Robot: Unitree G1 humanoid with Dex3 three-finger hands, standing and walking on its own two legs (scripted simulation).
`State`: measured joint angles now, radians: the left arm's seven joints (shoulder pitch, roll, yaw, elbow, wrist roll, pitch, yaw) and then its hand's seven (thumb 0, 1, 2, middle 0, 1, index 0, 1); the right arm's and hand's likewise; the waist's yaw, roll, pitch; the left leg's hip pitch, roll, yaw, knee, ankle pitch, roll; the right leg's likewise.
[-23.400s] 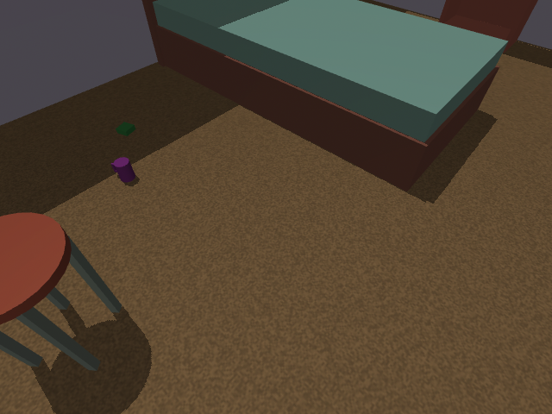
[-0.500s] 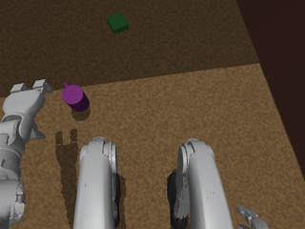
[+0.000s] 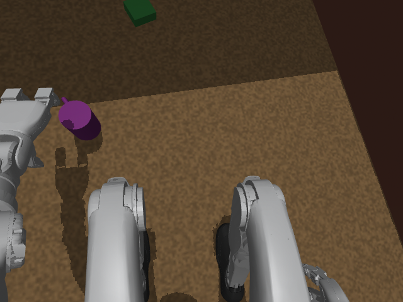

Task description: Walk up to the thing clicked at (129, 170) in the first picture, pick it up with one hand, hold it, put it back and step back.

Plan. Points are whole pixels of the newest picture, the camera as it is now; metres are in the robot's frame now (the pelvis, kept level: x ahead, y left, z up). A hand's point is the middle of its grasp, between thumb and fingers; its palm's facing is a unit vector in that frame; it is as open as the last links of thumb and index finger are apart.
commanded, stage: rise first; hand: left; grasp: from above
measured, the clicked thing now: (77, 116) +0.50 +0.32 -0.30
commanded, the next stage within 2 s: approach in 1.92 s
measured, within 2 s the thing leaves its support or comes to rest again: neither
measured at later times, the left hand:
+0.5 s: hand (45, 132) +0.42 +0.34 -0.18, palm faces -0.46 -0.09 -0.89, open 14.2 cm
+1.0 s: hand (47, 126) +0.44 +0.34 -0.19, palm faces -0.46 -0.08 -0.89, open 14.2 cm
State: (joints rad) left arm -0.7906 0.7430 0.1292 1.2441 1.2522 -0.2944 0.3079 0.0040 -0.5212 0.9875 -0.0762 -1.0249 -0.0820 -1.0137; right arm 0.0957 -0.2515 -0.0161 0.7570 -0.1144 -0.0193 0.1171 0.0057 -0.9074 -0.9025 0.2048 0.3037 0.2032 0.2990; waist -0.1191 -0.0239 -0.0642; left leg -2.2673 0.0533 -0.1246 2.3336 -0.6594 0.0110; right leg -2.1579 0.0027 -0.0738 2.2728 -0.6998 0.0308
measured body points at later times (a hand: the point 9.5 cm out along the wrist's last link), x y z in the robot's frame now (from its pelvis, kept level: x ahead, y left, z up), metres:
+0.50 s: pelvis +0.00 +0.00 -0.01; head +0.24 +0.07 +0.36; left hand +0.44 +0.34 -0.13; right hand +0.08 -0.28 -0.13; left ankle +0.08 +0.13 -0.32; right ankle +0.10 -0.13 -0.32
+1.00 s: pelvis +0.00 +0.00 -0.02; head +0.24 +0.08 +0.35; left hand +0.45 +0.34 -0.13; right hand +0.08 -0.27 -0.13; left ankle +0.08 +0.13 -0.32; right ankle +0.10 -0.13 -0.32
